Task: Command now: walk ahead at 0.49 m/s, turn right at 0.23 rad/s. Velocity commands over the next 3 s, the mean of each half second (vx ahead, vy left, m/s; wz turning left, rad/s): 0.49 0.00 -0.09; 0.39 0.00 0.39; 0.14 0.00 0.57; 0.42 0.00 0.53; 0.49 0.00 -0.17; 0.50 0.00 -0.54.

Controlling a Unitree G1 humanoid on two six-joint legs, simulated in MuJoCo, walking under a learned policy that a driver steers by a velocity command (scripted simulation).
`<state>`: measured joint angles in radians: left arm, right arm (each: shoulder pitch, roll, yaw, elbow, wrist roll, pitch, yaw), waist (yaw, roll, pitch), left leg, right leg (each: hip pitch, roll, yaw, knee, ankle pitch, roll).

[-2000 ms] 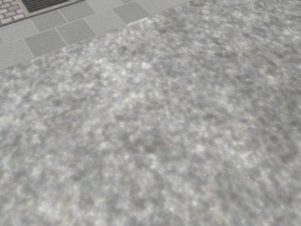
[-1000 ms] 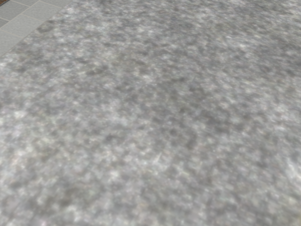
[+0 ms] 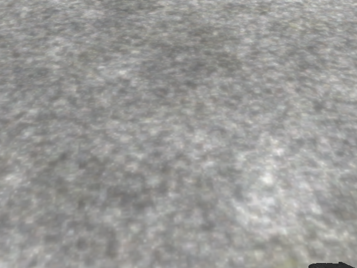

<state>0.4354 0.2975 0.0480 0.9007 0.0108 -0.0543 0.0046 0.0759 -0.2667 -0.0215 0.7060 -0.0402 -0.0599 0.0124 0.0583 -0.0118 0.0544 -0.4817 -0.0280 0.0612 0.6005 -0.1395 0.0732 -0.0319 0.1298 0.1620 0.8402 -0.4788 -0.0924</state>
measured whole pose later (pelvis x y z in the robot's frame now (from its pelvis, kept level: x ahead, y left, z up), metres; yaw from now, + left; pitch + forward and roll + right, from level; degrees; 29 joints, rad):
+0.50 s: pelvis +0.28 -0.03 +0.01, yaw -1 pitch +1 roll +1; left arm 0.02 0.24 0.00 0.77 0.06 -0.07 -0.02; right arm 0.44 -0.24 -0.03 0.97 0.00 -0.06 0.01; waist -0.07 0.00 0.05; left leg -0.04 -0.02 0.04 0.62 -0.47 0.04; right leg -0.44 0.00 -0.08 0.54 -0.11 -0.09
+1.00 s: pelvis +0.52 -0.01 +0.00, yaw +14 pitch +0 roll -1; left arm 0.34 0.22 0.03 0.94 0.00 -0.05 0.03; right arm 0.10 -0.22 -0.04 0.81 -0.05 -0.04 0.04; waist 0.02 0.01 0.08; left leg -0.47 -0.05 0.10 0.58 -0.11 0.14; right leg -0.12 -0.04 -0.24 0.82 -0.48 -0.01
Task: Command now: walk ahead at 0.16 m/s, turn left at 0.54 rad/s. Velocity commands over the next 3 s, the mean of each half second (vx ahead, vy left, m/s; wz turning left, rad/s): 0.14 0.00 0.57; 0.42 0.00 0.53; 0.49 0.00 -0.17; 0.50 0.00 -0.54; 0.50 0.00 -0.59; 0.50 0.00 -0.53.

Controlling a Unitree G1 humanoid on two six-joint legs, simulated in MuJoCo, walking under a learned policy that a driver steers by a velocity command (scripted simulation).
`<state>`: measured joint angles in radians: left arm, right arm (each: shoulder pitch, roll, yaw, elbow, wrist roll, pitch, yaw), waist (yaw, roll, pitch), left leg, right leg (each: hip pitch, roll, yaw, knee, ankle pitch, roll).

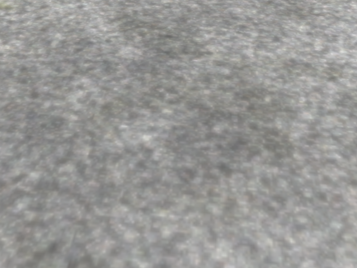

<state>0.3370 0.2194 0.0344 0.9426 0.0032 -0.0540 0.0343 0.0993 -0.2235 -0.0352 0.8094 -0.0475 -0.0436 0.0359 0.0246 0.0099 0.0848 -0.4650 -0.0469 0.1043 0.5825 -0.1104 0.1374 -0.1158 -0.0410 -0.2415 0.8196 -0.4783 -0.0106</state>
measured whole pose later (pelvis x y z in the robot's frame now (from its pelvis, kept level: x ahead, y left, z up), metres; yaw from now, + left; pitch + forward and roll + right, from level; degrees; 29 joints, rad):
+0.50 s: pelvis +0.08 -0.03 +0.02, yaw +18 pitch +2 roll -1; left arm 0.19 0.27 0.04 0.78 0.02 0.00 0.03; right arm 0.28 -0.28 -0.10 0.80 -0.03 0.04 0.01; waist -0.04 0.02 -0.03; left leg -0.32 -0.17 -0.20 0.43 -0.13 0.10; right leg -0.32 0.04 0.06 0.62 -0.42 0.00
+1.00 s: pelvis +0.23 +0.07 +0.00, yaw +34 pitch +3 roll +0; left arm 0.48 0.24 0.03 0.94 0.02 -0.06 0.01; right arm 0.01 -0.25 -0.04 0.70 -0.05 -0.01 0.07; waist 0.08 0.01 0.05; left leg -0.48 -0.04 0.08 0.56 -0.16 0.11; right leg 0.09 -0.08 -0.18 0.42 -0.48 0.03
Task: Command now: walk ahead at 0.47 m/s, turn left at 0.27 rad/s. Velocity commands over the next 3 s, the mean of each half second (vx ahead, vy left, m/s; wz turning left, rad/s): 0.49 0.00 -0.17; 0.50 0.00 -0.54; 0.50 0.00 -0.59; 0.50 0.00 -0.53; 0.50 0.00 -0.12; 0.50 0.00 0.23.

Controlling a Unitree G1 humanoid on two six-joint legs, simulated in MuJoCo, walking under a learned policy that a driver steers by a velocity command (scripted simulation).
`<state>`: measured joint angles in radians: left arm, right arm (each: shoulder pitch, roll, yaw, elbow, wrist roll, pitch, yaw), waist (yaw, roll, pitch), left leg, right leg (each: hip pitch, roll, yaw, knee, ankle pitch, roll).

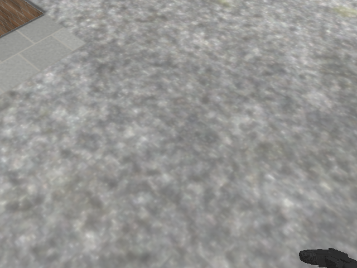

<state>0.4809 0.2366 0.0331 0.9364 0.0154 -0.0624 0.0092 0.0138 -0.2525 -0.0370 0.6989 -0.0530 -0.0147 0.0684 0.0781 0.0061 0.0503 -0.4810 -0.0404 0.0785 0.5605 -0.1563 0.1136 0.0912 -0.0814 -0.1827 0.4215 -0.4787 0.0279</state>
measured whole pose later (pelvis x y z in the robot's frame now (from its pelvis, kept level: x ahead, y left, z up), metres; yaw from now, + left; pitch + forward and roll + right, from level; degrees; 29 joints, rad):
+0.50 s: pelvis +0.27 +0.00 +0.00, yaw -9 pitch +1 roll +1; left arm 0.09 0.23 0.03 0.78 0.03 -0.03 -0.06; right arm 0.39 -0.23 -0.02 0.96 -0.02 -0.08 -0.03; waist -0.04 -0.01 0.05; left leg 0.15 -0.05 0.21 0.26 -0.42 0.04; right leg -0.55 0.01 -0.12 0.61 -0.10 -0.12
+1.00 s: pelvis +0.56 -0.05 +0.01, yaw -27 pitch +2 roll -1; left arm 0.42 0.29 0.08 0.86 0.02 -0.04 0.00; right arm 0.04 -0.26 0.00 0.71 -0.03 -0.05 0.02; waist 0.10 0.02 0.03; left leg -0.53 0.03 -0.03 0.57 -0.11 -0.03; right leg -0.02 0.14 0.19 0.38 -0.38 -0.09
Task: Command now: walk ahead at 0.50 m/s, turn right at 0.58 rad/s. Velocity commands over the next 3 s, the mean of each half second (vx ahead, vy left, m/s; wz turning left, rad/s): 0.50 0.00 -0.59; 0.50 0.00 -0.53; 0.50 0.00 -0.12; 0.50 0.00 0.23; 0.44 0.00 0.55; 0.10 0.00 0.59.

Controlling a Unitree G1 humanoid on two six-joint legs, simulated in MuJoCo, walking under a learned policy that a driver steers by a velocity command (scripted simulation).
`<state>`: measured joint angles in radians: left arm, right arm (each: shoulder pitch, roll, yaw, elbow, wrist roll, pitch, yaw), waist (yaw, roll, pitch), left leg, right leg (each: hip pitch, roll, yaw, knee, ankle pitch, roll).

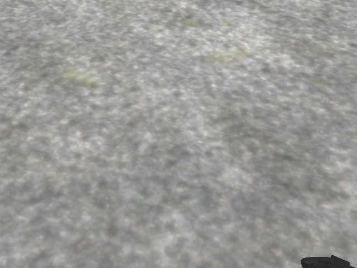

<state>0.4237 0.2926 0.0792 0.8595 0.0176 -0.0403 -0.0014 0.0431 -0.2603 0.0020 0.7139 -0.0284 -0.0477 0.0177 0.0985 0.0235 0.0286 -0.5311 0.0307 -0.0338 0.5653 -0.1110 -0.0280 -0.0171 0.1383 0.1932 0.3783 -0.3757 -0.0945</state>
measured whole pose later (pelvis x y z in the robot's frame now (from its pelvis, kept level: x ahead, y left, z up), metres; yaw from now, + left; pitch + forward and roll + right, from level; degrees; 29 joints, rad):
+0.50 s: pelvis +0.25 -0.01 +0.00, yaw -18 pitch +2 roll +2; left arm 0.03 0.26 0.03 0.67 0.04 0.00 -0.08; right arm 0.41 -0.26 -0.04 0.88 -0.02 -0.07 -0.01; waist -0.07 -0.02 0.05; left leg 0.08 0.03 0.27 0.28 -0.38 -0.03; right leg -0.58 -0.03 -0.08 0.66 -0.15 -0.09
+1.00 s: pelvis +0.50 -0.13 +0.01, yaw -33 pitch +2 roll -1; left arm 0.44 0.27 0.05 0.84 0.01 -0.06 0.00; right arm 0.08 -0.26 -0.02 0.70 -0.04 -0.02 0.03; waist 0.08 0.04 0.03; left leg -0.62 0.07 0.00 0.65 -0.03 -0.02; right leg 0.03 0.15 0.15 0.27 -0.30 -0.12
